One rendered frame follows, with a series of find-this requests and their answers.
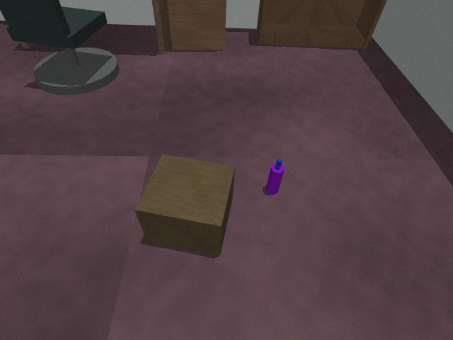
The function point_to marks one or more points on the office chair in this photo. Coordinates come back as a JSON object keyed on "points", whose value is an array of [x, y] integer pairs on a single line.
{"points": [[45, 22]]}

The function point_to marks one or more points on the bookshelf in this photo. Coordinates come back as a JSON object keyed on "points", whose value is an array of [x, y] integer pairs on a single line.
{"points": [[323, 23]]}

